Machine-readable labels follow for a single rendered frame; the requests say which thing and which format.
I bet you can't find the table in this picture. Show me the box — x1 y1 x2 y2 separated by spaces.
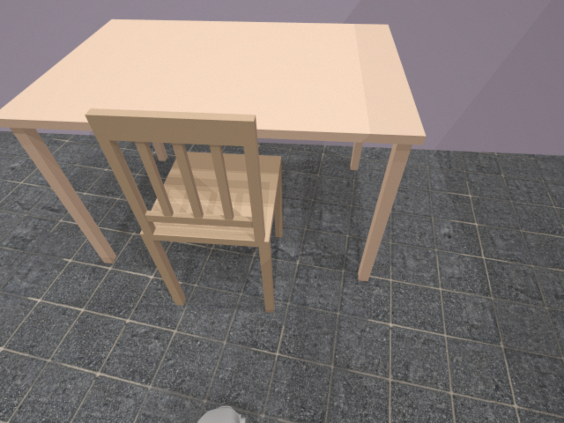
0 19 426 281

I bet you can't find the chair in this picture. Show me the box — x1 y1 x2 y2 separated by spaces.
85 108 283 313

